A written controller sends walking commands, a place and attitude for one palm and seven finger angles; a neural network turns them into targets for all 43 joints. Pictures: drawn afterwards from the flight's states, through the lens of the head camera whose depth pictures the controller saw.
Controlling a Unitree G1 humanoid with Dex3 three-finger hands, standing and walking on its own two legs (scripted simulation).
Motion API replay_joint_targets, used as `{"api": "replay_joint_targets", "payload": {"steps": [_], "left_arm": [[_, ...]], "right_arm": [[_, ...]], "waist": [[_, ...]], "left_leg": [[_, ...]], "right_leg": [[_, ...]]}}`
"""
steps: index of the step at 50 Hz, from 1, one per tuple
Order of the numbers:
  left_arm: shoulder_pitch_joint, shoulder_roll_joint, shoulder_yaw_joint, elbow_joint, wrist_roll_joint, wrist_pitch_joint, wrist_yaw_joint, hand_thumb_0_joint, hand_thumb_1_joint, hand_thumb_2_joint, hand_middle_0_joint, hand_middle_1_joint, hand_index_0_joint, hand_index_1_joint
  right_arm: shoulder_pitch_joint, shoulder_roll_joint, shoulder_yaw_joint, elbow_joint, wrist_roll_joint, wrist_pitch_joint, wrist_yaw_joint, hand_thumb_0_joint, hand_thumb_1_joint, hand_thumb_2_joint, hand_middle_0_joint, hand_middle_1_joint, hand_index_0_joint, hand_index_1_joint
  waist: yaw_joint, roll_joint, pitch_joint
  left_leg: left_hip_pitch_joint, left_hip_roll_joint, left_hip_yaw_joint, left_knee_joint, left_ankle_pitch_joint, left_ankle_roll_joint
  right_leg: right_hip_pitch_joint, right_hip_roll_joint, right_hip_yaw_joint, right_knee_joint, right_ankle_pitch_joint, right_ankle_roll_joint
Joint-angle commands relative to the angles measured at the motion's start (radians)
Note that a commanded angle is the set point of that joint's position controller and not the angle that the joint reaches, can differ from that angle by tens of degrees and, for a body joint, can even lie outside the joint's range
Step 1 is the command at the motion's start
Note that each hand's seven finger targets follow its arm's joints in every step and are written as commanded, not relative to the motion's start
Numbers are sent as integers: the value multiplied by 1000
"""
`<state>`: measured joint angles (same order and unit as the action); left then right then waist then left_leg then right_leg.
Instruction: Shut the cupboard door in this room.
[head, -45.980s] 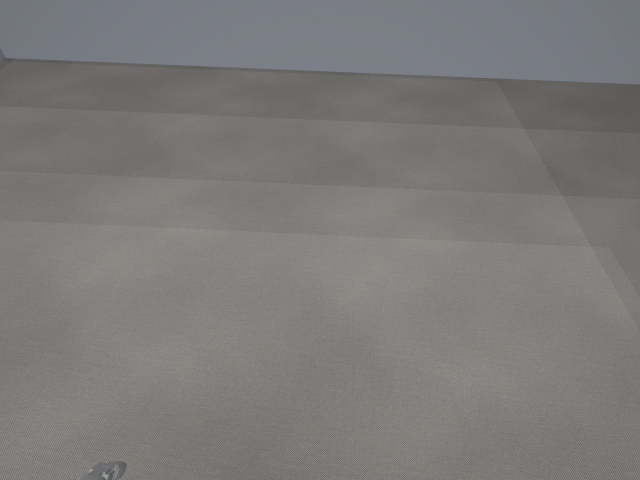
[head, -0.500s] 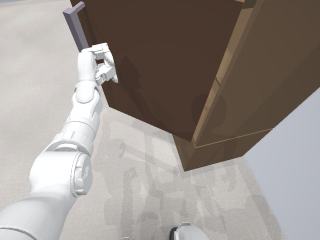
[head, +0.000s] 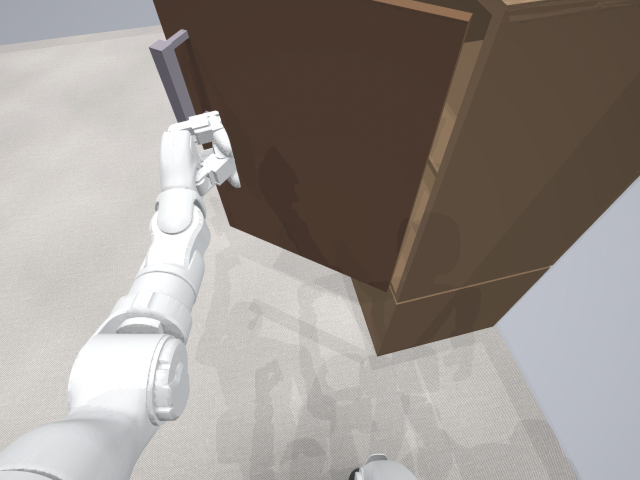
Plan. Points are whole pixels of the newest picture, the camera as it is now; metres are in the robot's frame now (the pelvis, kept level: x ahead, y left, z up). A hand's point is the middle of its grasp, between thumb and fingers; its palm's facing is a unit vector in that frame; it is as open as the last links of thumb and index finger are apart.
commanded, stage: draw the hand back to the body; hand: left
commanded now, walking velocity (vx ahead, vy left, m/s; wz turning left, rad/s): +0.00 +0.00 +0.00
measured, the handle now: (186, 87) +0.67 +0.17 +0.10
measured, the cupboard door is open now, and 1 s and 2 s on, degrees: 50 50 50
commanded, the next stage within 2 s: step back with the hand held close in 1.44 s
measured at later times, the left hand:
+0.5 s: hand (122, 256) +0.33 +0.17 +0.15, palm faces +0.14 -0.97 -0.18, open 3.1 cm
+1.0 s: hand out of the picture +0.22 +0.27 +0.18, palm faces +0.45 -0.80 -0.38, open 5.6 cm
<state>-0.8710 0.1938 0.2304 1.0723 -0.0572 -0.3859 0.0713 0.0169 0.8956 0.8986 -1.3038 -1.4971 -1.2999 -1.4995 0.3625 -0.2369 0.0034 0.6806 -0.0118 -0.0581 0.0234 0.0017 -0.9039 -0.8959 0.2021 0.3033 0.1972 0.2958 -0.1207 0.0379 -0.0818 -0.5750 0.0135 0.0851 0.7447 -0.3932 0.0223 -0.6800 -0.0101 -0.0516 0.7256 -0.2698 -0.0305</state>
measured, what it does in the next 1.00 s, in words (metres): stands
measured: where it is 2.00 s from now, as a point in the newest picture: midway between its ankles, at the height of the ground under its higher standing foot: outside the picture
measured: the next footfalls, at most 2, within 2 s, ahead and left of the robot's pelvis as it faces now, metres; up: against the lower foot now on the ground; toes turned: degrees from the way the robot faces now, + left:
none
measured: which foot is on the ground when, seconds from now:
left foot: down 0.00-1.00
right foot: down 0.00-1.00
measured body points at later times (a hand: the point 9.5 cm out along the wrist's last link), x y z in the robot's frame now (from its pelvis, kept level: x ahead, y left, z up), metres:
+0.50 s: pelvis +0.00 +0.00 +0.03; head -0.01 -0.02 +0.48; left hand +0.31 +0.22 +0.16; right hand +0.21 -0.23 -0.05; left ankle -0.02 +0.10 -0.71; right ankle +0.05 -0.10 -0.71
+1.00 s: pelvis +0.03 +0.01 +0.03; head +0.00 -0.02 +0.48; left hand +0.19 +0.31 +0.20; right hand +0.21 -0.20 -0.07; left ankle -0.02 +0.10 -0.71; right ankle +0.05 -0.10 -0.71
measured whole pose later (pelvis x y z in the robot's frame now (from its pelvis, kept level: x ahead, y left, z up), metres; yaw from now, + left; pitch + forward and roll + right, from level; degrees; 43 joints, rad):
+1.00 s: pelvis +0.03 +0.01 +0.03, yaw +2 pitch -5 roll -1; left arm 0.38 0.32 0.28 -0.28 -0.05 -0.08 0.11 0.02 0.89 0.90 -0.53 -0.64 -0.53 -0.65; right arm 0.22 -0.22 0.02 0.64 0.01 -0.04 -0.06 0.01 -0.90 -0.90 0.20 0.30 0.20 0.30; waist 0.06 0.09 0.01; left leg -0.02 -0.01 0.05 0.39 -0.29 0.03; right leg -0.11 -0.01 -0.08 0.38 -0.19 -0.01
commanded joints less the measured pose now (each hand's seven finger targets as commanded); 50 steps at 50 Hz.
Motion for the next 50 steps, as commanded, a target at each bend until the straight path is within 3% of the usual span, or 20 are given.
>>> {"api": "replay_joint_targets", "payload": {"steps": [1, 4, 6, 10, 12, 15, 18, 19, 21, 22, 27, 34, 41, 42, 44, 50], "left_arm": [[-170, 143, -16, -409, -48, -21, -61, 0, 900, 900, -1300, -1500, -1300, -1500], [-124, 121, -44, -575, -87, 44, -84, 0, 900, 900, -1300, -1500, -1300, -1500], [-115, 118, -68, -694, -95, 67, -86, 0, 900, 900, -1300, -1500, -1300, -1500], [-20, 137, -66, -755, -103, 115, -98, 0, 900, 900, -1300, -1500, -1300, -1500], [42, 159, -56, -793, -106, 138, -113, 0, 900, 900, -1300, -1500, -1300, -1500], [120, 151, -66, -835, -128, 187, -148, 0, 900, 900, -1245, -1440, -1245, -1440], [227, 155, -55, -921, -151, 234, -181, 0, 900, 900, -1163, -1350, -1163, -1350], [266, 202, -96, -1043, -57, 204, -100, 0, 900, 900, -1135, -1320, -1135, -1320], [420, 174, -102, -1044, -37, 218, -41, 0, 900, 900, -1080, -1260, -1080, -1260], [448, 172, -102, -1076, -32, 221, -29, 0, 900, 900, -1053, -1230, -1053, -1230], [506, 197, -90, -1247, -2, 234, 6, 0, 900, 900, -915, -1080, -915, -1080], [735, 231, -26, -1428, 9, 247, 33, 0, 900, 900, -723, -870, -723, -870], [992, 278, 80, -1482, 5, 258, 43, 0, 900, 900, -530, -660, -530, -660], [996, 279, 89, -1522, 4, 254, 43, 0, 900, 900, -502, -630, -502, -630], [1048, 294, 123, -1549, 6, 247, 49, 0, 900, 900, -447, -570, -447, -570], [1186, 336, 214, -1623, 6, 230, 63, 0, 900, 900, -282, -390, -282, -390]], "right_arm": [[45, -149, -59, -142, 28, -26, -16, 0, -900, -900, 200, 300, 200, 300], [-2, -144, -62, -154, 45, -28, -32, 0, -900, -900, 200, 300, 200, 300], [-41, -138, -56, -163, 52, -36, -47, 0, -900, -900, 200, 300, 200, 300], [-105, -129, -38, -155, 59, -55, -68, 0, -900, -900, 200, 300, 200, 300], [-145, -125, -29, -164, 65, -61, -78, 0, -900, -900, 200, 300, 200, 300], [-192, -124, -17, -179, 74, -69, -89, 0, -900, -900, 200, 300, 200, 300], [-236, -118, -7, -206, 79, -76, -95, 0, -900, -900, 200, 300, 200, 300], [-241, -100, -14, -213, 63, -65, -102, 0, -900, -900, 200, 300, 200, 300], [-255, -105, -10, -206, 55, -46, -106, 0, -900, -900, 200, 300, 200, 300], [-267, -100, -6, -208, 56, -38, -106, 0, -900, -900, 200, 300, 200, 300], [-290, -92, 3, -216, 42, -21, -109, 0, -900, -900, 200, 300, 200, 300], [-304, -82, 6, -228, 22, -23, -105, 0, -900, -900, 200, 300, 200, 300], [-305, -87, -6, -223, 15, -22, -101, 0, -900, -900, 200, 300, 200, 300], [-306, -83, -8, -230, 17, -24, -100, 0, -900, -900, 200, 300, 200, 300], [-303, -80, -12, -225, 16, -31, -99, 0, -900, -900, 200, 300, 200, 300], [-294, -82, -24, -215, 14, -60, -100, 0, -900, -900, 200, 300, 200, 300]], "waist": [[73, -83, -470], [67, -105, -382], [71, -55, -338], [86, -67, -238], [106, -21, -213], [116, -57, -164], [141, -39, -163], [126, -57, -129], [133, -98, -72], [131, -76, -48], [132, 3, -52], [155, 34, -77], [174, -26, -11], [175, 5, -27], [178, -8, -23], [187, 27, 6]], "left_leg": [[120, -22, -45, -124, 379, -7], [166, -14, -40, -167, 308, -3], [209, -15, -42, -194, 267, 0], [228, -17, -48, -235, 177, 4], [251, -19, -48, -254, 162, 3], [266, -18, -57, -277, 147, 3], [294, -21, -60, -289, 178, 2], [321, -11, -41, -331, 191, 3], [326, -7, -50, -354, 186, 4], [343, -4, -48, -367, 192, 3], [431, -4, -52, -411, 263, -1], [474, -8, -60, -420, 380, -8], [447, 1, -65, -415, 440, -15], [453, 0, -60, -413, 439, -15], [452, 1, -62, -411, 448, -17], [436, 5, -62, -409, 431, -20]], "right_leg": [[506, 27, 28, -70, 430, 8], [493, 30, 23, -131, 353, 16], [485, 26, 25, -160, 284, 15], [475, 18, 34, -217, 158, 17], [488, 9, 40, -233, 125, 12], [497, 6, 34, -254, 96, 11], [534, 1, 28, -254, 137, 9], [560, -16, 55, -305, 106, 18], [583, -16, 47, -336, 80, 20], [583, -15, 45, -347, 87, 20], [632, -7, 30, -373, 164, 14], [708, -2, 14, -372, 266, 10], [709, -2, 7, -372, 292, 14], [710, -6, 12, -370, 292, 16], [705, -3, 5, -365, 288, 18], [686, -3, 4, -367, 250, 20]]}}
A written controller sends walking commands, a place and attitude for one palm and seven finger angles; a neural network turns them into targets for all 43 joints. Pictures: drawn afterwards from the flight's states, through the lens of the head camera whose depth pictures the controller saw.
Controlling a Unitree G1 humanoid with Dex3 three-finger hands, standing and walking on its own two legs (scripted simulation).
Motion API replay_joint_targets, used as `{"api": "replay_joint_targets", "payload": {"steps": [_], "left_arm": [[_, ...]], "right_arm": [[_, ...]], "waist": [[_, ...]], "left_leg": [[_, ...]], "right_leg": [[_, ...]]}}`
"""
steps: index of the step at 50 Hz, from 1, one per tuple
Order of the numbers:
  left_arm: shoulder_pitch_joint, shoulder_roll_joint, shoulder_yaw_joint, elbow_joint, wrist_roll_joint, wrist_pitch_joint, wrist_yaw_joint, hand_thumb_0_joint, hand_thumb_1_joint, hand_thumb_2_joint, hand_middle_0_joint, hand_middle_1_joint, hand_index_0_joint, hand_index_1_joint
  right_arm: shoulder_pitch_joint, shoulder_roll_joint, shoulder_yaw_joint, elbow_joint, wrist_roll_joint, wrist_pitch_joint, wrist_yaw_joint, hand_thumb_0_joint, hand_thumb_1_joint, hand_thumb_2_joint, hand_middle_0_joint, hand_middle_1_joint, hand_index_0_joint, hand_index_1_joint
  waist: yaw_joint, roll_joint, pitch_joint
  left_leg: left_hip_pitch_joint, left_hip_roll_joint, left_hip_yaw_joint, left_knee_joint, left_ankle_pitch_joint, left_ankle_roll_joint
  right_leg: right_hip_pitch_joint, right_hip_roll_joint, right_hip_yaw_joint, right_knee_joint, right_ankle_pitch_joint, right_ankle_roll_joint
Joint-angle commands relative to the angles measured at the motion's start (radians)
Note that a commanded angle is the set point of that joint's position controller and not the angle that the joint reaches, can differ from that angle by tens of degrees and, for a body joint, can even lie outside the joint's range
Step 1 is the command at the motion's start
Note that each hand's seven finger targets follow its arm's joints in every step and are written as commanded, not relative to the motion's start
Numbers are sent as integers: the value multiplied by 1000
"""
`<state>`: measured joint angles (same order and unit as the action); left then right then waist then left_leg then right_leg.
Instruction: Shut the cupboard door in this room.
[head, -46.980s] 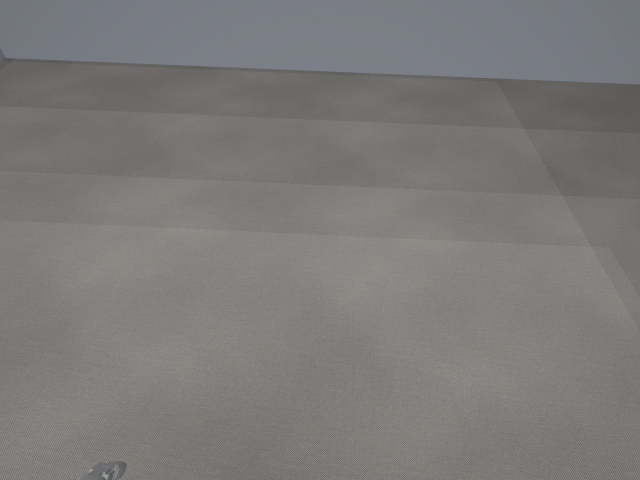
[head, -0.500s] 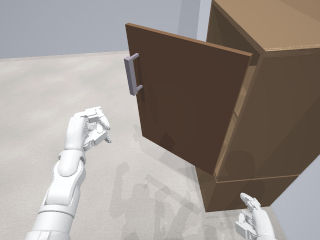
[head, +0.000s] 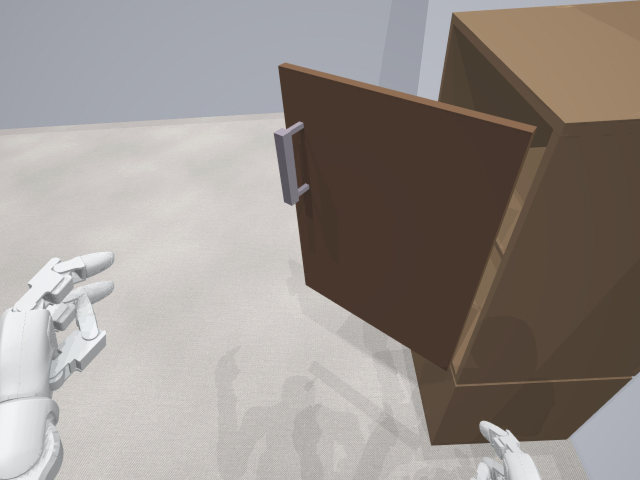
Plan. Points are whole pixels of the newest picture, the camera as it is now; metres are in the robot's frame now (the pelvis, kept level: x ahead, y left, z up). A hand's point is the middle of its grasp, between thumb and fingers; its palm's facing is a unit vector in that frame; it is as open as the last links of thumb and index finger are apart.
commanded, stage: draw the hand back to the body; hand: left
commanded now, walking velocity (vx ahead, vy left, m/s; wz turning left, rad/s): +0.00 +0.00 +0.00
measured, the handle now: (294, 164) +0.65 +0.13 +0.07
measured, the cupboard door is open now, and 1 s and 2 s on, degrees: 50 50 50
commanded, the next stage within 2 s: step back with the hand held close in 0.44 s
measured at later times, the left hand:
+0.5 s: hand (65, 351) +0.18 +0.27 +0.16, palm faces +0.48 -0.78 -0.39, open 7.4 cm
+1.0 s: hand (28, 378) +0.16 +0.29 +0.15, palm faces +0.44 -0.75 -0.49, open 7.4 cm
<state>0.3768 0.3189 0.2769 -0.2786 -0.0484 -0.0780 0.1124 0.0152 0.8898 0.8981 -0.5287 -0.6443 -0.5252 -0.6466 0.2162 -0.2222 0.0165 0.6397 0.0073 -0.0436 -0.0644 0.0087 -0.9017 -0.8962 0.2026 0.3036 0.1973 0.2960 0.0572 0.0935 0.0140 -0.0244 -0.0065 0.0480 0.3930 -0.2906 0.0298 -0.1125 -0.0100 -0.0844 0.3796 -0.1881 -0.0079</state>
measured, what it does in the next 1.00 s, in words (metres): shifts its weight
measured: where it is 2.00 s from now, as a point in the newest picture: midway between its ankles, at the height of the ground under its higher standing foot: outside the picture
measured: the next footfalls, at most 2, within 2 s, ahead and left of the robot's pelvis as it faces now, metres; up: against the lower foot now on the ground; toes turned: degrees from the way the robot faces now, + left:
right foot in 2.00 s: -0.22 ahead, -0.13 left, +0.00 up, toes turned +0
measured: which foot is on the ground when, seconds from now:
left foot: down 0.00-1.00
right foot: down 0.00-1.00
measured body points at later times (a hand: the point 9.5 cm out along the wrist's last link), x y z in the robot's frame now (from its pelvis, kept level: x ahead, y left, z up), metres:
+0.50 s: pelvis -0.01 +0.00 +0.00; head -0.03 -0.02 +0.45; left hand +0.15 +0.31 +0.18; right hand +0.17 -0.21 -0.09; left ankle -0.04 +0.09 -0.74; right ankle +0.02 -0.11 -0.74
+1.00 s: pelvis -0.05 +0.02 -0.02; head -0.05 +0.03 +0.43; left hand +0.13 +0.33 +0.18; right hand +0.11 -0.23 -0.09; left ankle -0.04 +0.09 -0.74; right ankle +0.01 -0.12 -0.74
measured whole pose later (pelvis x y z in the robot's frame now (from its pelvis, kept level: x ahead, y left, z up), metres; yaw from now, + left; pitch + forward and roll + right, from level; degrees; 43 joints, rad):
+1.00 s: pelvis -0.05 +0.02 -0.02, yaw -1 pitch +0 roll +0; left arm 0.53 0.44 0.45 -0.47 -0.03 -0.17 0.16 0.01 0.88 0.90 -0.22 -0.30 -0.21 -0.30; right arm 0.23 -0.23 -0.02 0.55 0.01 -0.02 -0.09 0.01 -0.90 -0.90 0.20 0.30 0.20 0.30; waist 0.00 -0.01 0.00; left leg -0.30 -0.04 0.09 0.63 -0.33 0.07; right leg -0.39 -0.05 -0.02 0.61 -0.20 0.03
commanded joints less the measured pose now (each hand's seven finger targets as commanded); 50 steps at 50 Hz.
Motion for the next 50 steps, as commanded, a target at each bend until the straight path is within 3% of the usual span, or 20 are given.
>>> {"api": "replay_joint_targets", "payload": {"steps": [1, 3, 6, 7, 10, 13, 19, 28, 29, 30, 31, 32, 34, 38, 41, 42, 45, 46, 49, 50], "left_arm": [[-29, 233, 193, -275, -3, -79, 24, 0, 900, 900, -255, -360, -255, -360], [3, 237, 217, -308, -4, -89, 28, 0, 900, 900, -200, -300, -200, -300], [-36, 176, 145, -273, 3, -89, 26, 0, 900, 900, -200, -300, -200, -300], [-69, 182, 142, -291, 7, -92, 29, 0, 900, 900, -200, -300, -200, -300], [-77, 186, 148, -267, 10, -92, 36, 0, 900, 900, -200, -300, -200, -300], [-77, 199, 162, -279, 8, -97, 37, 0, 900, 900, -200, -300, -200, -300], [-42, 209, 184, -299, 9, -99, 36, 0, 900, 900, -200, -300, -200, -300], [-20, 195, 179, -283, 3, -93, 29, 0, 900, 900, -200, -300, -200, -300], [-119, 317, 295, -326, 1, -128, 34, 0, 900, 900, -200, -300, -200, -300], [-13, 246, 243, -259, 4, -132, 29, 0, 900, 900, -200, -300, -200, -300], [0, 255, 250, -281, 9, -139, 29, 0, 900, 900, -200, -300, -200, -300], [27, 220, 218, -281, 10, -141, 31, 0, 900, 900, -200, -300, -200, -300], [80, 226, 222, -318, 12, -140, 49, 0, 900, 900, -200, -300, -200, -300], [144, 270, 265, -367, 2, -136, 65, 0, 900, 900, -200, -300, -200, -300], [161, 316, 315, -400, -1, -137, 71, 0, 900, 900, -200, -300, -200, -300], [163, 295, 299, -403, -3, -138, 70, 0, 900, 900, -200, -300, -200, -300], [140, 290, 303, -419, 3, -146, 69, 0, 900, 900, -200, -300, -200, -300], [134, 304, 319, -412, 8, -150, 69, 0, 900, 900, -200, -300, -200, -300], [93, 264, 294, -386, 21, -158, 69, 0, 900, 900, -200, -300, -200, -300], [68, 257, 290, -375, 28, -161, 68, 0, 900, 900, -200, -300, -200, -300]], "right_arm": [[-146, -103, -40, -170, -5, -79, -13, 0, -900, -900, 200, 300, 200, 300], [-142, -98, -43, -171, -3, -91, -13, 0, -900, -900, 200, 300, 200, 300], [-134, -110, -45, -151, -2, -110, -14, 0, -900, -900, 200, 300, 200, 300], [-132, -113, -47, -150, -2, -114, -17, 0, -900, -900, 200, 300, 200, 300], [-132, -114, -48, -147, -3, -121, -22, 0, -900, -900, 200, 300, 200, 300], [-140, -110, -44, -148, -5, -124, -23, 0, -900, -900, 200, 300, 200, 300], [-139, -102, -40, -149, -9, -130, -17, 0, -900, -900, 200, 300, 200, 300], [-135, -102, -43, -153, -7, -125, -14, 0, -900, -900, 200, 300, 200, 300], [-121, -150, -56, -191, 1, -101, -14, 0, -900, -900, 200, 300, 200, 300], [-105, -130, -56, -181, -9, -87, -20, 0, -900, -900, 200, 300, 200, 300], [-111, -136, -61, -186, -11, -78, -21, 0, -900, -900, 200, 300, 200, 300], [-110, -123, -56, -193, -13, -71, -21, 0, -900, -900, 200, 300, 200, 300], [-84, -131, -67, -199, -14, -52, -25, 0, -900, -900, 200, 300, 200, 300], [-86, -134, -72, -222, 1, -24, -29, 0, -900, -900, 200, 300, 200, 300], [-106, -140, -76, -237, 5, -10, -36, 0, -900, -900, 200, 300, 200, 300], [-105, -134, -70, -244, 3, -8, -38, 0, -900, -900, 200, 300, 200, 300], [-94, -147, -73, -252, -3, -15, -40, 0, -900, -900, 200, 300, 200, 300], [-101, -152, -75, -247, -8, -20, -41, 0, -900, -900, 200, 300, 200, 300], [-83, -154, -74, -247, -10, -34, -39, 0, -900, -900, 200, 300, 200, 300], [-81, -159, -74, -248, -9, -39, -38, 0, -900, -900, 200, 300, 200, 300]], "waist": [[14, -19, -79], [15, -11, -73], [-8, -36, -6], [-11, -17, -18], [-6, -52, -18], [3, -39, -29], [9, 10, -41], [6, -32, -29], [-40, -39, 28], [-43, -123, 0], [-43, -130, -18], [-50, -142, -59], [-60, -90, -138], [-61, -82, -215], [-50, -52, -212], [-52, -42, -194], [-47, 25, -147], [-41, 29, -132], [-50, 37, -82], [-53, 39, -55]], "left_leg": [[-125, 26, -29, -57, 331, -29], [-125, 31, -31, -59, 329, -33], [-133, 33, -33, -69, 280, -30], [-122, 34, -34, -73, 270, -30], [-128, 31, -37, -83, 205, -26], [-138, 27, -40, -90, 171, -25], [-150, 27, -38, -81, 230, -35], [-146, 33, -32, -77, 245, -33], [-258, 58, -42, -36, 104, -4], [-247, 49, -54, 1, 80, -2], [-245, 40, -57, 34, 94, -4], [-230, 43, -54, 63, 102, -6], [-217, 57, -61, 103, 176, -10], [-247, 91, -80, 117, 367, -21], [-308, 118, -116, 84, 405, -13], [-334, 128, -122, 69, 400, -9], [-451, 169, -149, 2, 291, 17], [-502, 179, -161, -19, 218, 27], [-659, 209, -172, -62, -14, 55], [-733, 212, -175, -76, -150, 65]], "right_leg": [[122, -4, 37, -22, 161, -5], [111, -3, 33, -18, 146, -2], [59, -4, 31, -32, 102, -1], [54, -4, 33, -30, 91, 0], [51, -1, 30, -34, 43, -1], [73, -4, 33, -34, 21, -4], [100, -2, 37, -25, 75, -10], [88, -1, 36, -29, 87, -6], [7, -49, 148, -52, 117, -17], [-16, -91, 160, -61, 112, -26], [-29, -114, 183, -61, 137, -40], [-34, -141, 195, -51, 140, -46], [-22, -166, 209, -1, 232, -64], [4, -154, 163, 140, 423, -50], [5, -113, 132, 201, 396, -22], [2, -99, 123, 219, 367, -13], [19, -46, 99, 284, 213, 12], [33, -36, 95, 297, 173, 14], [82, -20, 101, 366, 102, 20], [106, -16, 110, 388, 76, 20]]}}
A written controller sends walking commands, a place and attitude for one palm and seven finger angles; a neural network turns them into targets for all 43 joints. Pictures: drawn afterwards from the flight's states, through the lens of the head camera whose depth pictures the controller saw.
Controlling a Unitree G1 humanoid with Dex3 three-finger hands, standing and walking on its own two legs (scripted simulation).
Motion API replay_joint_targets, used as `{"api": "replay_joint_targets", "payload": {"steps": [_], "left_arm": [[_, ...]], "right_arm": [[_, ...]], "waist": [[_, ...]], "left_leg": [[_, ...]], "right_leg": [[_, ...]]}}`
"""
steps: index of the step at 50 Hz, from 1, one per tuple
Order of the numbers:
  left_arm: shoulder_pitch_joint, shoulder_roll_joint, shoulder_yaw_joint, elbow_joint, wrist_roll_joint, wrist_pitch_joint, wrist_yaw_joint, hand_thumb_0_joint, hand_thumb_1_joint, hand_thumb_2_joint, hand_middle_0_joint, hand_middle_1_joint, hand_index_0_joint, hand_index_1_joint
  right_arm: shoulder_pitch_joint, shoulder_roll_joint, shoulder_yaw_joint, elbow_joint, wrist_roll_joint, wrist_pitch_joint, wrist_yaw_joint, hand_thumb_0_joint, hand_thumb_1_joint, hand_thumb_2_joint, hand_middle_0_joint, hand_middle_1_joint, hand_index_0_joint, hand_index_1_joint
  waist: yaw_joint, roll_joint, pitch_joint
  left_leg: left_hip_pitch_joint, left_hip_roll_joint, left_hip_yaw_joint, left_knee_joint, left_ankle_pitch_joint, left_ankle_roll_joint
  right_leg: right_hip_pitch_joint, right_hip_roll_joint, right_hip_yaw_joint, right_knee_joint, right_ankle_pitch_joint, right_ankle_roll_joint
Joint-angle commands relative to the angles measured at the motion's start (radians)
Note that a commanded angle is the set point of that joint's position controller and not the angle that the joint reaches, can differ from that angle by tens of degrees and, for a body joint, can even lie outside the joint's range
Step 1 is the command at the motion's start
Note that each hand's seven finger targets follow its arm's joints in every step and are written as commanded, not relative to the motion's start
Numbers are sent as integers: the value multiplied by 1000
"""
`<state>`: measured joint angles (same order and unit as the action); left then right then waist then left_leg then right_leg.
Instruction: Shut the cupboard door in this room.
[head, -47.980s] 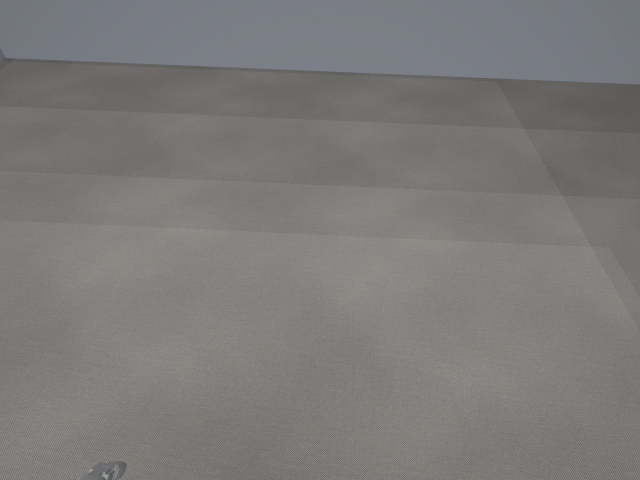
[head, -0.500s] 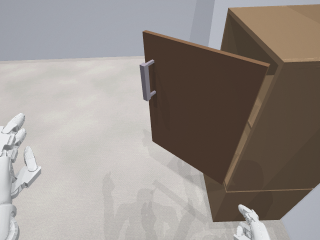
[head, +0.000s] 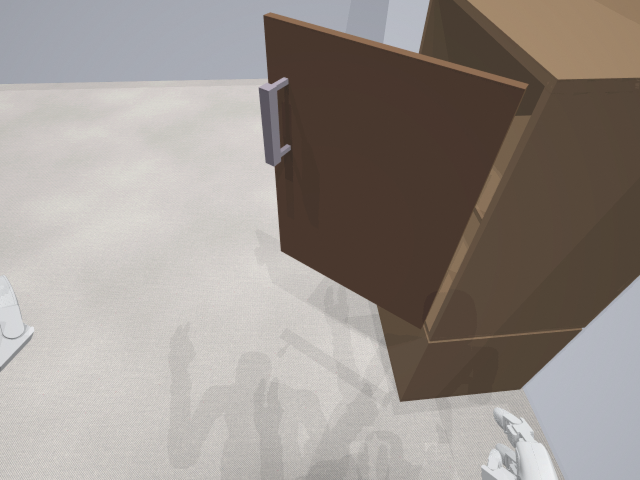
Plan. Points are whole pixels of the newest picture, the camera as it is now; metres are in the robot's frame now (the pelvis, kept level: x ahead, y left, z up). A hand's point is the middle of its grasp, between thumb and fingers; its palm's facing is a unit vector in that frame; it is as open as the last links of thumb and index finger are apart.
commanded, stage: step back with the hand held close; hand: left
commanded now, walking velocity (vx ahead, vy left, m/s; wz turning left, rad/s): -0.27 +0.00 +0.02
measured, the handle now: (277, 122) +0.70 +0.12 +0.09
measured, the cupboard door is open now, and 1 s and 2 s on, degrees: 50 50 50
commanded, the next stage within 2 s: stop stepping back and stand still in 1.24 s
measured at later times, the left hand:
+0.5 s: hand out of the picture +0.14 +0.26 +0.18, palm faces +0.53 -0.71 -0.46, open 7.4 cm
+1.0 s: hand out of the picture +0.08 +0.26 +0.19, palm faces +0.56 -0.73 -0.40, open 7.4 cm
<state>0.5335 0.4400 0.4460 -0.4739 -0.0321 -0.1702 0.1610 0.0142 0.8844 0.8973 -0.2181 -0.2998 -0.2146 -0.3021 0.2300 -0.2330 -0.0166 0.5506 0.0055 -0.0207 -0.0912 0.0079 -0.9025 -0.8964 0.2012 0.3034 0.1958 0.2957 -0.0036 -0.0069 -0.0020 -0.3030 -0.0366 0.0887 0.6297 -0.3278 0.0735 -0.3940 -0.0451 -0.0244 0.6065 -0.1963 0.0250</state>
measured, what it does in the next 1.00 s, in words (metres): walks backwards: right foot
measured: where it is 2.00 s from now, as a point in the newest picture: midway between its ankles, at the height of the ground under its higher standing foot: outside the picture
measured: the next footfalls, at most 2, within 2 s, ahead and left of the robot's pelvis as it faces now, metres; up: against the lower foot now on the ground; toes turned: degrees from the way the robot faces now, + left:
right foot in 1.00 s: -0.16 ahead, -0.15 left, +0.00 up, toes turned +1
left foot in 1.58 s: -0.10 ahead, +0.09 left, +0.00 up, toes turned -2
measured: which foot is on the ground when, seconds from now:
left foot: down 0.00-1.00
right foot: down 0.00-0.78, up 0.80-0.98, down 1.00-1.00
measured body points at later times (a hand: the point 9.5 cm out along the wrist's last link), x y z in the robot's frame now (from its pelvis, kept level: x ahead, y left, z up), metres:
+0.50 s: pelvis -0.05 -0.01 -0.02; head -0.06 -0.01 +0.43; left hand +0.11 +0.30 +0.21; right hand +0.10 -0.26 -0.09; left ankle +0.01 +0.07 -0.72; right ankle +0.07 -0.14 -0.72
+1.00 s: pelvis -0.11 -0.02 +0.00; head -0.10 +0.00 +0.45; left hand +0.04 +0.30 +0.21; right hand +0.06 -0.24 -0.08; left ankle +0.01 +0.08 -0.72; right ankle -0.20 -0.15 -0.72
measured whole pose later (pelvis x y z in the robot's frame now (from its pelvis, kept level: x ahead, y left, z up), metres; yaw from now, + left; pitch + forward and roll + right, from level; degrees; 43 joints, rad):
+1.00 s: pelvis -0.11 -0.02 +0.00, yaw +1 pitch +4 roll -3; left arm 0.52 0.40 0.48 -0.52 -0.05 -0.23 0.19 0.01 0.89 0.90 -0.21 -0.30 -0.21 -0.30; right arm 0.21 -0.16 0.00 0.67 -0.02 -0.13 -0.06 0.01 -0.90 -0.90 0.20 0.30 0.20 0.30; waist 0.04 0.00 -0.06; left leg -0.53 0.07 0.09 0.57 -0.10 0.04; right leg -0.20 0.05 -0.01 0.59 -0.39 0.00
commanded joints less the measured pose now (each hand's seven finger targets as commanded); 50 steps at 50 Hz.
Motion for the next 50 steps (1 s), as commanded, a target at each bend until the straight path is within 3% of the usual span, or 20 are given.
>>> {"api": "replay_joint_targets", "payload": {"steps": [1, 4, 10, 17, 21, 24, 28, 31, 32, 34, 36, 37, 38, 39, 40, 41, 43, 45, 48, 50], "left_arm": [[-105, 157, 138, -174, 21, -76, 21, 0, 900, 900, -200, -300, -200, -300], [-114, 131, 113, -186, 24, -92, 17, 0, 900, 900, -200, -300, -200, -300], [-131, 159, 135, -231, 28, -121, 26, 0, 900, 900, -200, -300, -200, -300], [-106, 155, 152, -212, 27, -142, 33, 0, 900, 900, -200, -300, -200, -300], [-118, 156, 161, -195, 38, -146, 31, 0, 900, 900, -200, -300, -200, -300], [-138, 144, 150, -191, 41, -145, 25, 0, 900, 900, -200, -300, -200, -300], [-167, 148, 145, -198, 44, -142, 21, 0, 900, 900, -200, -300, -200, -300], [-156, 201, 179, -232, 35, -136, 32, 0, 900, 900, -200, -300, -200, -300], [-119, 184, 156, -226, 23, -129, 35, 0, 900, 900, -200, -300, -200, -300], [-92, 201, 162, -268, 16, -126, 45, 0, 900, 900, -200, -300, -200, -300], [-26, 218, 193, -260, 13, -128, 56, 0, 900, 900, -200, -300, -200, -300], [-12, 189, 175, -282, 15, -131, 54, 0, 900, 900, -200, -300, -200, -300], [-18, 173, 179, -294, 23, -137, 57, 0, 900, 900, -200, -300, -200, -300], [-28, 165, 197, -303, 29, -137, 65, 0, 900, 900, -200, -300, -200, -300], [-54, 178, 202, -333, 15, -133, 64, 0, 900, 900, -200, -300, -200, -300], [-58, 200, 206, -342, 12, -130, 61, 0, 900, 900, -200, -300, -200, -300], [10, 137, 169, -226, -4, -124, 48, 0, 900, 900, -200, -300, -200, -300], [-32, 113, 106, -243, -15, -121, 38, 0, 900, 900, -200, -300, -200, -300], [-124, 102, 43, -263, -15, -121, 19, 0, 900, 900, -200, -300, -200, -300], [-173, 139, 58, -259, -10, -128, 19, 0, 900, 900, -200, -300, -200, -300]], "right_arm": [[-101, -154, -44, -157, -6, -65, -12, 0, -900, -900, 200, 300, 200, 300], [-74, -146, -39, -158, 2, -75, -4, 0, -900, -900, 200, 300, 200, 300], [-73, -135, -32, -150, -1, -93, 1, 0, -900, -900, 200, 300, 200, 300], [-62, -137, -31, -141, -2, -111, 0, 0, -900, -900, 200, 300, 200, 300], [-69, -154, -40, -139, -2, -121, 1, 0, -900, -900, 200, 300, 200, 300], [-68, -150, -42, -138, -1, -121, 3, 0, -900, -900, 200, 300, 200, 300], [-69, -140, -46, -135, 0, -114, 9, 0, -900, -900, 200, 300, 200, 300], [-75, -124, -44, -117, -9, -97, 20, 0, -900, -900, 200, 300, 200, 300], [-74, -97, -33, -104, -6, -88, 28, 0, -900, -900, 200, 300, 200, 300], [-66, -95, -33, -101, -4, -69, 37, 0, -900, -900, 200, 300, 200, 300], [-66, -114, -41, -108, -5, -58, 25, 0, -900, -900, 200, 300, 200, 300], [-63, -121, -39, -122, -5, -57, 20, 0, -900, -900, 200, 300, 200, 300], [-78, -135, -38, -134, -9, -65, 10, 0, -900, -900, 200, 300, 200, 300], [-92, -131, -44, -131, -20, -80, -2, 0, -900, -900, 200, 300, 200, 300], [-96, -110, -52, -117, -31, -97, -9, 0, -900, -900, 200, 300, 200, 300], [-96, -107, -64, -103, -22, -112, -10, 0, -900, -900, 200, 300, 200, 300], [-99, -115, -70, -86, -6, -138, 1, 0, -900, -900, 200, 300, 200, 300], [-89, -93, -47, -52, -22, -153, 6, 0, -900, -900, 200, 300, 200, 300], [-108, -105, -36, -15, -26, -168, 15, 0, -900, -900, 200, 300, 200, 300], [-121, -104, -39, -4, -21, -161, 16, 0, -900, -900, 200, 300, 200, 300]], "waist": [[11, 136, -24], [-5, 76, -41], [-9, 30, -46], [-8, 67, -64], [-1, 122, -52], [-2, 89, -44], [-4, -5, -24], [-4, -103, -48], [-8, -150, -78], [-19, -141, -138], [-20, -47, -147], [-25, 53, -139], [-25, 193, -118], [-18, 290, -113], [-17, 273, -125], [-14, 200, -159], [1, 260, -122], [-4, 205, -85], [3, 191, -113], [9, 108, -169]], "left_leg": [[-494, 231, -213, -306, -202, 24], [-510, 177, -195, -242, -297, 19], [-460, 134, -185, -173, -361, 10], [-493, 153, -203, -209, -379, 13], [-621, 206, -244, -278, -425, 36], [-663, 213, -225, -251, -441, 41], [-626, 150, -185, -129, -467, 20], [-431, 88, -165, 35, -342, -22], [-331, 70, -152, 87, -272, -37], [-205, 62, -144, 88, -220, -40], [-201, 105, -196, -37, -248, -13], [-258, 151, -247, -136, -316, 15], [-426, 242, -325, -274, -420, 60], [-560, 345, -413, -387, -408, 92], [-502, 389, -416, -407, -195, 86], [-416, 399, -383, -388, -152, 73], [-359, 374, -293, -373, -224, 54], [-214, 362, -304, -383, -73, 35], [-1, 328, -248, -322, 173, -6], [90, 269, -157, -206, 309, -45]], "right_leg": [[401, 19, 58, 150, 115, -17], [379, -11, 114, 123, 153, -32], [264, -44, 187, 16, -25, -51], [297, -23, 161, 52, -35, -44], [394, 20, 115, 178, 42, -26], [406, 20, 134, 217, 75, -25], [294, -45, 255, 89, -39, -57], [100, -169, 402, -146, -188, -121], [35, -210, 418, -208, -220, -139], [-9, -225, 364, -245, -250, -136], [2, -159, 270, -172, -234, -104], [29, -89, 203, -72, -223, -73], [152, -1, 122, 139, -155, -40], [269, 94, 39, 354, -78, -15], [240, 125, 35, 429, -160, -9], [205, 139, 57, 467, -240, -7], [172, 117, 41, 386, -266, -12], [112, 98, 16, 180, -298, -17], [113, 86, 13, -154, -173, -22], [104, 15, 100, -254, 62, -46]]}}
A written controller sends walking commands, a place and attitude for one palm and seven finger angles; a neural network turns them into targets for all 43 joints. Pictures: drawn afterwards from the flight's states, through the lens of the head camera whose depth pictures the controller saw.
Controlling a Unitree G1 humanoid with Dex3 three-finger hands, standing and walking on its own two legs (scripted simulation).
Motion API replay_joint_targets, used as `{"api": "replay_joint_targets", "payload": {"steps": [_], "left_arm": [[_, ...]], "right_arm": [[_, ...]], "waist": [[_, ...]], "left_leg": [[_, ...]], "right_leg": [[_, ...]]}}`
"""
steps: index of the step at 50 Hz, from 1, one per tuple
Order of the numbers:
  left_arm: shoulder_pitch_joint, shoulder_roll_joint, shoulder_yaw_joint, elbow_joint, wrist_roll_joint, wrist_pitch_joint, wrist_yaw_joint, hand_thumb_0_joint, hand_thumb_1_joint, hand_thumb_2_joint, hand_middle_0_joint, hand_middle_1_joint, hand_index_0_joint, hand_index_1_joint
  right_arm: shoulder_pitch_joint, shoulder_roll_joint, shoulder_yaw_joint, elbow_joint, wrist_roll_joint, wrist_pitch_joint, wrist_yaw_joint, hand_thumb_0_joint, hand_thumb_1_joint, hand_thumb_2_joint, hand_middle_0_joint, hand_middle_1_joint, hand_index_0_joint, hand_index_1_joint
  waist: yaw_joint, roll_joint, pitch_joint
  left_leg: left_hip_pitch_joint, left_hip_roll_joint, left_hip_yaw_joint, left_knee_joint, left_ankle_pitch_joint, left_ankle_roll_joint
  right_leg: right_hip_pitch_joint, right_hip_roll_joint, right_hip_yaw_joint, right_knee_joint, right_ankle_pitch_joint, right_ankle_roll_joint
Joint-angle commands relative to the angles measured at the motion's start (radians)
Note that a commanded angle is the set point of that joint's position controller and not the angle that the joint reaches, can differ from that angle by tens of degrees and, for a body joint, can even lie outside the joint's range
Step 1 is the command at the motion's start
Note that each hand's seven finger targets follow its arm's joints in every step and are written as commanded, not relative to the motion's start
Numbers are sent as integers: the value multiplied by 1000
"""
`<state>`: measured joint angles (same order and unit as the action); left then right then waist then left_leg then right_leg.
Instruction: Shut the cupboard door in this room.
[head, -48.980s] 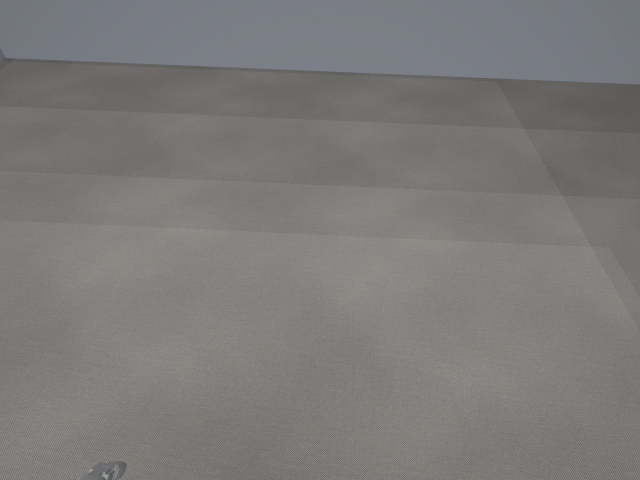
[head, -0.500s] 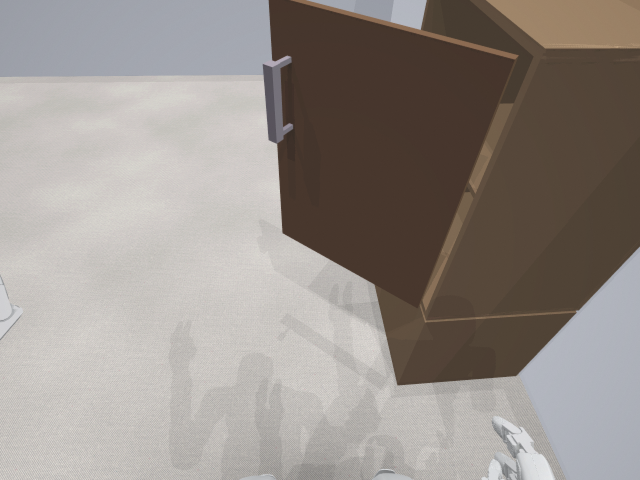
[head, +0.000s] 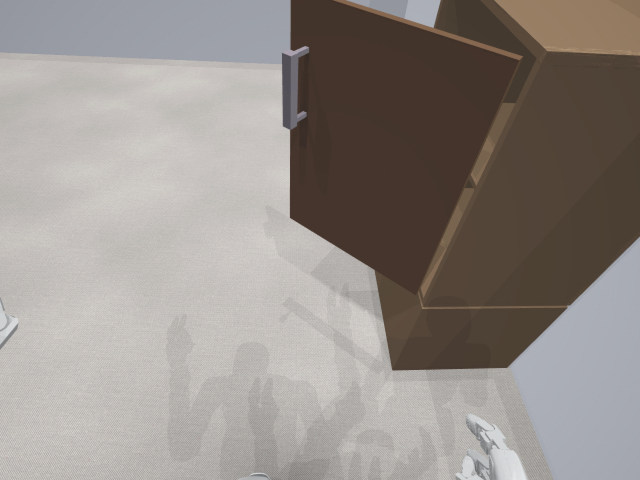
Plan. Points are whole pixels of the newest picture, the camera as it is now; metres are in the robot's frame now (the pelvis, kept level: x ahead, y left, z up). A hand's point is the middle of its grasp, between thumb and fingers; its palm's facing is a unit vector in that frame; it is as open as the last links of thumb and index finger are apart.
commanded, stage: step back with the hand held close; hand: left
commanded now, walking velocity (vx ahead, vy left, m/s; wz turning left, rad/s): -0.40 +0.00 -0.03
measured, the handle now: (296, 88) +0.81 +0.13 +0.09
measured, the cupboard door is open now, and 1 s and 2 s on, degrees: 50 50 50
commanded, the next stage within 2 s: stop stepping back and stand still in 0.24 s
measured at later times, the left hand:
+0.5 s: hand out of the picture +0.10 +0.29 +0.17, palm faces +0.36 -0.81 -0.45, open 7.4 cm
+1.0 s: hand out of the picture +0.08 +0.32 +0.18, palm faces +0.37 -0.82 -0.43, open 7.4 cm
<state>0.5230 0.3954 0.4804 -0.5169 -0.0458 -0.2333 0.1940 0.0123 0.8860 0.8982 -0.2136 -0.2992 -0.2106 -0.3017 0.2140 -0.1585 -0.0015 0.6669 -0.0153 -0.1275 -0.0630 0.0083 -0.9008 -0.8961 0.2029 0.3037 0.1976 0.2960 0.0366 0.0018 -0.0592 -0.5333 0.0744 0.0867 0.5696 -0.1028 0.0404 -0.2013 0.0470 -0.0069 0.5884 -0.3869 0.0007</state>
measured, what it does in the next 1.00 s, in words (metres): walks backwards: left foot, then right foot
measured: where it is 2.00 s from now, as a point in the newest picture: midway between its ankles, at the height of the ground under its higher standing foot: outside the picture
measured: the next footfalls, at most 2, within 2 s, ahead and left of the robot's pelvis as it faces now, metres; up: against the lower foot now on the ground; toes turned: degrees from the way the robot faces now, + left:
left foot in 0.58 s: +0.01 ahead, +0.12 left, +0.00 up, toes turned -3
right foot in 0.84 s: -0.13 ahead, -0.02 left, +0.00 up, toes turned -6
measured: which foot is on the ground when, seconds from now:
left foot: down 0.00-0.46, up 0.48-0.56, down 0.58-0.86, up 0.88-1.00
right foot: down 0.00-0.60, up 0.62-0.82, down 0.84-1.00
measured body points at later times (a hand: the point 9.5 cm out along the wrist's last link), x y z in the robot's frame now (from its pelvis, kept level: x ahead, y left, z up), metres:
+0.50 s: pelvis -0.10 +0.03 +0.00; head -0.09 +0.07 +0.45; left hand +0.07 +0.33 +0.20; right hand +0.05 -0.23 -0.06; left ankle +0.07 +0.10 -0.71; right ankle -0.13 -0.10 -0.72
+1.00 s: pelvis -0.14 +0.07 +0.01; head -0.18 +0.09 +0.46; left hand +0.05 +0.36 +0.20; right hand -0.04 -0.19 -0.08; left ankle -0.08 +0.16 -0.70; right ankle -0.18 -0.02 -0.72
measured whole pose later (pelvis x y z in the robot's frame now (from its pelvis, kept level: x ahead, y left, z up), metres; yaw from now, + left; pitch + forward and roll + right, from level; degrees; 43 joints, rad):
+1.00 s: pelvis -0.14 +0.07 +0.01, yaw -6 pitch -1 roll -2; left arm 0.55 0.45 0.40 -0.45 -0.04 -0.14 0.17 0.01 0.88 0.90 -0.22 -0.30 -0.22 -0.30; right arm 0.29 -0.20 0.01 0.68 0.00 -0.03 -0.06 0.01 -0.90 -0.90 0.21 0.30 0.20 0.30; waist -0.01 -0.01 -0.08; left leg -0.44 0.02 0.04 0.78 -0.33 -0.02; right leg -0.16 0.06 -0.07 0.48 -0.31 -0.07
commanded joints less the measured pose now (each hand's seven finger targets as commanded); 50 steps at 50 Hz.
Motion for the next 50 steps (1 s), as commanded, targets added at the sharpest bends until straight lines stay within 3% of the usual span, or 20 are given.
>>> {"api": "replay_joint_targets", "payload": {"steps": [1, 3, 9, 13, 16, 19, 21, 22, 24, 26, 27, 29, 30, 32, 36, 39, 43, 44, 46, 50], "left_arm": [[-178, 215, 43, -225, 12, -69, -7, 0, 900, 900, -200, -300, -200, -300], [-203, 231, 34, -242, 2, -54, -8, 0, 900, 900, -200, -300, -200, -300], [5, 283, 109, -163, -14, -30, -33, 0, 900, 900, -200, -300, -200, -300], [-47, 262, 74, -120, -23, -52, -42, 0, 900, 900, -200, -300, -200, -300], [-66, 242, 90, -113, -12, -66, -49, 0, 900, 900, -200, -300, -200, -300], [25, 234, 84, -203, -30, -60, -63, 0, 900, 900, -200, -300, -200, -300], [72, 265, 100, -312, -37, -53, -53, 0, 900, 900, -200, -300, -200, -300], [65, 274, 96, -357, -35, -52, -43, 0, 900, 900, -200, -300, -200, -300], [16, 274, 93, -324, -15, -14, -21, 0, 900, 900, -200, -300, -200, -300], [-98, 253, 75, -277, -2, 17, -7, 0, 900, 900, -200, -300, -200, -300], [-170, 216, 37, -215, 14, 25, 2, 0, 900, 900, -200, -300, -200, -300], [-277, 197, 25, -162, 22, 14, 15, 0, 900, 900, -200, -300, -200, -300], [-288, 199, 22, -137, 20, 2, 16, 0, 900, 900, -200, -300, -200, -300], [-239, 203, 27, -169, 27, 5, -1, 0, 900, 900, -200, -300, -200, -300], [6, 188, 21, -230, 13, 26, -16, 0, 900, 900, -200, -300, -200, -300], [73, 209, 34, -243, -3, 56, -24, 0, 900, 900, -200, -300, -200, -300], [-40, 312, 144, -170, -19, 59, -11, 0, 900, 900, -200, -300, -200, -300], [-30, 253, 102, -95, -20, 68, -8, 0, 900, 900, -200, -300, -200, -300], [-51, 213, 55, -59, -11, 68, -3, 0, 900, 900, -200, -300, -200, -300], [-157, 210, 5, -128, 20, 28, 7, 0, 900, 900, -200, -300, -200, -300]], "right_arm": [[-109, -168, -56, -115, 2, -48, -15, 0, -900, -900, 200, 300, 200, 300], [-136, -149, -60, -151, 32, -41, -28, 0, -900, -900, 200, 300, 200, 300], [-147, -142, -28, -213, 23, 35, -37, 0, -900, -900, 200, 300, 200, 300], [-135, -184, -40, -221, 30, 28, -42, 0, -900, -900, 200, 300, 200, 300], [-176, -229, -52, -247, 13, 18, -44, 0, -900, -900, 200, 300, 200, 300], [-117, -193, -66, -246, 12, -3, -18, 0, -900, -900, 200, 300, 200, 300], [-75, -172, -66, -241, 16, -20, -5, 0, -900, -900, 200, 300, 200, 300], [-49, -163, -64, -226, 14, -18, -4, 0, -900, -900, 200, 300, 200, 300], [-19, -169, -74, -183, 10, -2, -18, 0, -900, -900, 200, 300, 200, 300], [-6, -166, -49, -160, -8, 9, -32, 0, -900, -900, 200, 300, 200, 300], [-27, -168, -37, -157, -4, 5, -47, 0, -900, -900, 200, 300, 200, 300], [-30, -196, -31, -144, 10, -29, -57, 0, -900, -900, 200, 300, 200, 300], [-42, -182, -33, -151, 23, -48, -57, 0, -900, -900, 200, 300, 200, 300], [-62, -162, -25, -151, -2, -57, -43, 0, -900, -900, 200, 300, 200, 300], [-84, -151, -21, -185, -4, -40, 3, 0, -900, -900, 200, 300, 200, 300], [-71, -153, -17, -205, -7, 4, 8, 0, -900, -900, 200, 300, 200, 300], [-43, -143, -21, -175, -21, 50, -5, 0, -900, -900, 200, 300, 200, 300], [-38, -139, -32, -166, 6, 47, -7, 0, -900, -900, 200, 300, 200, 300], [-52, -164, -40, -170, 18, 50, -9, 0, -900, -900, 200, 300, 200, 300], [-81, -159, -20, -159, 8, 21, -28, 0, -900, -900, 200, 300, 200, 300]], "waist": [[-36, 63, -160], [-45, -101, -243], [-53, -57, -71], [-58, 70, 56], [-31, 337, 84], [-13, 251, -115], [-30, 166, -185], [-52, 27, -176], [-56, -181, -74], [-85, -129, -3], [-102, -8, 82], [-76, 276, 110], [-59, 267, 70], [-58, 312, 57], [-26, 195, -41], [-47, 183, -48], [-66, -100, -26], [-56, -176, -6], [-60, -117, 84], [-52, -37, 113]], "left_leg": [[353, 116, -101, -85, 136, -36], [423, 13, -11, -3, 145, -54], [275, -29, -56, 25, 10, -62], [275, 43, -187, -168, -135, -36], [-181, 178, -403, -576, -666, 13], [10, 92, -212, -429, -512, -51], [231, -25, -69, -198, -359, -96], [383, -75, -16, 29, -220, -105], [409, -89, -114, 405, -223, -93], [398, -40, -137, 305, -278, -75], [339, -18, -144, 103, -262, -59], [155, 113, -363, -316, -413, -9], [111, 170, -468, -430, -640, 10], [111, 190, -566, -566, -763, -82], [172, 134, -306, -498, -509, -69], [98, 56, -187, -394, -447, -100], [101, -21, -70, 130, -186, -80], [48, -40, -92, 236, -238, -73], [-4, -23, -111, 337, -270, -63], [159, -12, -27, 92, -212, -40]], "right_leg": [[-90, -137, 127, -215, 426, -36], [-97, -192, 154, -193, 739, 19], [-186, -216, 154, -227, 535, -40], [-283, -71, 58, -239, 5, -17], [133, 95, -22, 43, -61, -17], [142, 89, -57, -16, -129, -52], [-16, -1, 6, -227, -153, -79], [-206, -132, 128, -351, -168, -111], [-509, -335, 318, -414, -373, -215], [-520, -267, 162, -312, -362, -145], [-450, -191, 101, -212, -264, -89], [-217, -31, -10, 42, -97, -2], [-125, 3, 3, 118, -71, 11], [-129, 34, 28, 270, -93, 1], [44, 49, -52, 38, -55, -23], [201, 36, -77, -202, -11, -48], [-9, -326, 278, -389, -86, -217], [-37, -349, 339, -402, -195, -235], [-114, -347, 325, -402, -256, -230], [-132, -289, 176, -335, -113, -177]]}}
